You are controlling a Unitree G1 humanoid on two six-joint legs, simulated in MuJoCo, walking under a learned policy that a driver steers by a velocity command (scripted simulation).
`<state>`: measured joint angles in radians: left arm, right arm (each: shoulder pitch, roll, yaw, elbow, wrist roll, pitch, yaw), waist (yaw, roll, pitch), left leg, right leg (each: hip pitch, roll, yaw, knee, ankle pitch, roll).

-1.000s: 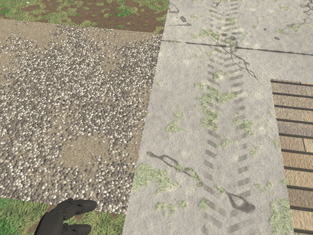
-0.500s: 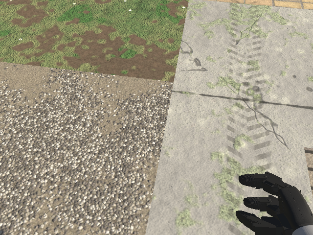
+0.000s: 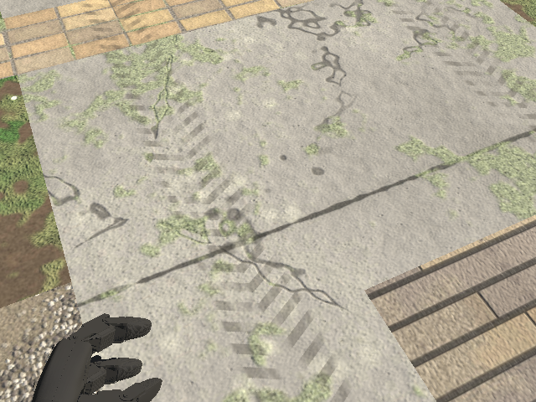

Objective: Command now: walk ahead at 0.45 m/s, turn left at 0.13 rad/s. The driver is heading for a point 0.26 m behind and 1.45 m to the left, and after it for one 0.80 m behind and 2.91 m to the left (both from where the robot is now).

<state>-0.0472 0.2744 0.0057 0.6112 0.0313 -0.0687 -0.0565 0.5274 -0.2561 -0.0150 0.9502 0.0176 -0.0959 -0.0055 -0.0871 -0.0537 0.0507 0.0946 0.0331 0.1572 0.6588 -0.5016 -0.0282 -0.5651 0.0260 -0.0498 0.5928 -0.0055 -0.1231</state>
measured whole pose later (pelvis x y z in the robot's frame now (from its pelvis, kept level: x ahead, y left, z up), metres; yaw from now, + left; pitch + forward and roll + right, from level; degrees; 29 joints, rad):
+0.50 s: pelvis +0.19 +0.07 +0.01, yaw +21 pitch +1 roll -2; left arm 0.03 0.29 0.06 0.76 -0.01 -0.01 0.02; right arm 0.22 -0.30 -0.09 0.65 -0.01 0.00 0.02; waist -0.04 -0.02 0.06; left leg -0.49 -0.01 0.04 0.67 -0.22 0.09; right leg -0.35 -0.06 -0.12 1.02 -0.55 0.04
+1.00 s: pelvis +0.26 +0.06 +0.02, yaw +49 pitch +2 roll -1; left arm 0.11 0.31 0.10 0.78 0.01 -0.02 0.01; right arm 0.14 -0.35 -0.10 0.51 0.03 0.07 -0.03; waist 0.00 0.05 0.04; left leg -0.43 -0.21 -0.33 0.69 -0.35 0.03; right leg -0.32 0.07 0.11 0.48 -0.17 0.00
